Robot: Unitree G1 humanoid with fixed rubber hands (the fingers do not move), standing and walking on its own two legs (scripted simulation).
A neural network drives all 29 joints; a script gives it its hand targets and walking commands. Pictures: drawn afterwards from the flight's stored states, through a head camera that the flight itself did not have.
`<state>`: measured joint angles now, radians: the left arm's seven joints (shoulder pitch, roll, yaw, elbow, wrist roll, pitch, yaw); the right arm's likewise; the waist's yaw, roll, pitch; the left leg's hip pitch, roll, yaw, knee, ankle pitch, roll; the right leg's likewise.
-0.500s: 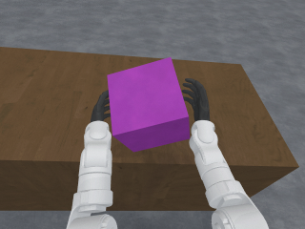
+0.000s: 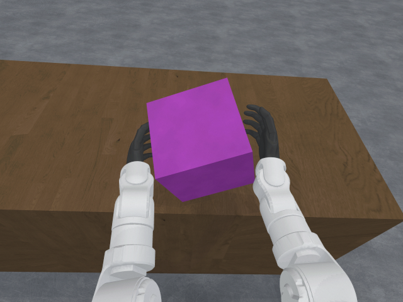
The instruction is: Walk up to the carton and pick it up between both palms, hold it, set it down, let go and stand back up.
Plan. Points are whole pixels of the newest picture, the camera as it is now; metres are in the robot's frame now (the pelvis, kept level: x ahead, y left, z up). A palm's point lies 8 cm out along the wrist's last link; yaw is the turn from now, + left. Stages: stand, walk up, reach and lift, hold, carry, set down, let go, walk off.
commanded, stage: set down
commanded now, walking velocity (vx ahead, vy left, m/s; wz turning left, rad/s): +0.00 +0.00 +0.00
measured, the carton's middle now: (203, 144) +0.40 +0.02 +0.08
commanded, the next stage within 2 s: none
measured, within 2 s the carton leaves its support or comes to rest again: neither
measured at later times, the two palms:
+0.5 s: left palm (140, 171) +0.35 +0.15 +0.04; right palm (261, 151) +0.39 -0.10 +0.09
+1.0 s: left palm (142, 176) +0.36 +0.16 +0.00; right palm (253, 152) +0.42 -0.09 +0.05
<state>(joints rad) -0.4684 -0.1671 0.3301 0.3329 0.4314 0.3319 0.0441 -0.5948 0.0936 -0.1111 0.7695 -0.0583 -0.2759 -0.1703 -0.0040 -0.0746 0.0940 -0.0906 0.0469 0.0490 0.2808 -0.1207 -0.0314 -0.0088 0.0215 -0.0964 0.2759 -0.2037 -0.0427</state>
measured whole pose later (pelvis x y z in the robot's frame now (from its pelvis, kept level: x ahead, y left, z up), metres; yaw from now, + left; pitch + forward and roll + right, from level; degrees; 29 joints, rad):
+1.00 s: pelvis +0.01 -0.01 +0.00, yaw -3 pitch +10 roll +0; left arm -0.57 -0.20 0.59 0.74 0.43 -0.07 0.12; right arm -0.78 0.14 -0.49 1.07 -0.39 -0.37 -0.07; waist 0.08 -0.03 -0.03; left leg -0.36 0.08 0.09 0.33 -0.12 -0.04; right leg -0.31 0.04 -0.06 0.35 -0.21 -0.06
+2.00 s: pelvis +0.01 -0.01 -0.01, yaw -4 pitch +18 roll +0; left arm -0.64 -0.22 0.67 0.89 0.47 -0.29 0.19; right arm -0.81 0.10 -0.59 1.15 -0.51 -0.42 -0.08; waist 0.07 -0.03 -0.09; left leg -0.54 0.09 0.12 0.36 -0.12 -0.03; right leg -0.51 0.05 -0.03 0.38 -0.19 -0.06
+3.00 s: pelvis -0.01 +0.00 -0.03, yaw -4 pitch +25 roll -1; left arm -0.81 0.00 0.31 1.19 0.04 -0.34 0.19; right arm -1.01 -0.21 0.04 1.41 0.17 -0.36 -0.07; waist 0.19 0.01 -0.22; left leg -0.82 0.11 0.09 0.57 -0.19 -0.03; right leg -0.75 0.06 -0.05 0.55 -0.24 -0.05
